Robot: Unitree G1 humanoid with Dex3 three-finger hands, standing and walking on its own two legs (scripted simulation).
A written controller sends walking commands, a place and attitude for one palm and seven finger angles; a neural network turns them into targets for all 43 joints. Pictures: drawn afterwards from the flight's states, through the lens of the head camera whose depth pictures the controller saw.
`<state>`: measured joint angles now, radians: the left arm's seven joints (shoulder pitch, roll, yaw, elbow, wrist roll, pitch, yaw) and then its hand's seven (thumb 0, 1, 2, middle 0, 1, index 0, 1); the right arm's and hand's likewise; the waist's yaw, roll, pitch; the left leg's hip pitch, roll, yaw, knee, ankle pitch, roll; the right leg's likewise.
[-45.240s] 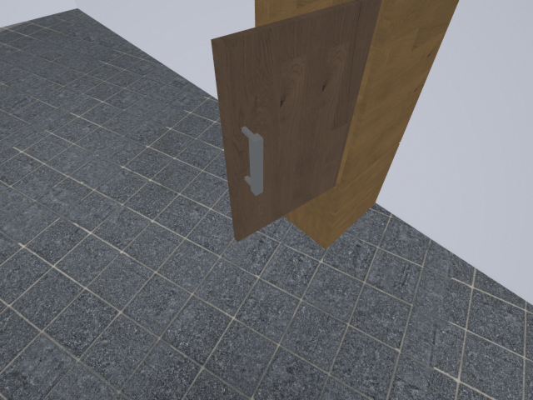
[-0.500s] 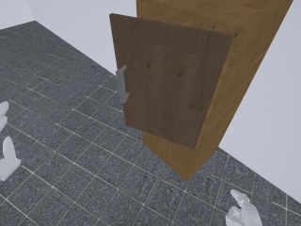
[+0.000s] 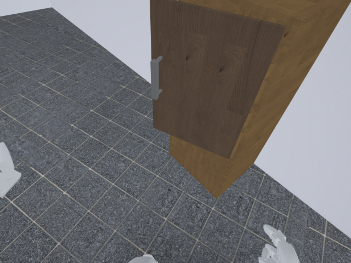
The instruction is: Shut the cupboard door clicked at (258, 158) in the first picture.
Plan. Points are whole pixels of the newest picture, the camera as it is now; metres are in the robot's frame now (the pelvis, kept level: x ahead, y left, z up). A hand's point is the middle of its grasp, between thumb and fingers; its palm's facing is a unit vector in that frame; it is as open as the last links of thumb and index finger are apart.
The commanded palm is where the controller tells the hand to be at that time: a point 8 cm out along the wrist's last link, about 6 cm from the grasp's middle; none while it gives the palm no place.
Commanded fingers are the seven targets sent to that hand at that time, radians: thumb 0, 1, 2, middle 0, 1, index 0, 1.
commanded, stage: step back with the hand held close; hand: left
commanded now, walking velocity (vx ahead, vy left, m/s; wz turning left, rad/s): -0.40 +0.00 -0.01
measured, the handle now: (157, 78) +0.75 +0.11 +0.00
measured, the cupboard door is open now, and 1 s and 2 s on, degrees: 21 21 21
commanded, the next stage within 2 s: stop stepping back and stand still in 0.66 s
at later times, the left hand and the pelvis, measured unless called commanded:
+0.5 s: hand out of the picture +0.10 +0.29 +0.19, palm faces +0.53 -0.75 -0.40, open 7.4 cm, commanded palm +0.02 +0.32 +0.20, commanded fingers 0.00 0.90 0.90 -0.20 -0.30 -0.20 -0.30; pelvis -0.09 +0.01 +0.00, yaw +5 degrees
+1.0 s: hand out of the picture +0.04 +0.27 +0.19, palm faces +0.39 -0.82 -0.42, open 7.4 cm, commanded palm -0.01 +0.31 +0.20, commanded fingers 0.00 0.90 0.90 -0.20 -0.30 -0.20 -0.30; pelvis -0.17 +0.02 +0.00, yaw -4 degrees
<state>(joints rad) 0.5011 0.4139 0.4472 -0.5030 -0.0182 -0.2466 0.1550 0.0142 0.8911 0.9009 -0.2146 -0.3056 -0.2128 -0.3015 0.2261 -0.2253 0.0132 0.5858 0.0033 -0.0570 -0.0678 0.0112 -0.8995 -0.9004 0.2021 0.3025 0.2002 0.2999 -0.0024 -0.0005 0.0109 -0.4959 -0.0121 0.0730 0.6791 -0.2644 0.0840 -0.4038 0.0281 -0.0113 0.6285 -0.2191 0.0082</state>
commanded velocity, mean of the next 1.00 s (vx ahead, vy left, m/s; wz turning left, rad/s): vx -0.24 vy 0.01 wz -0.06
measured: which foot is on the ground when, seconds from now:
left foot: down 0.00-0.30, up 0.32-0.42, down 0.44-0.86, up 0.88-0.96, down 0.98-1.00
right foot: down 0.00-0.44, up 0.46-0.68, down 0.70-1.00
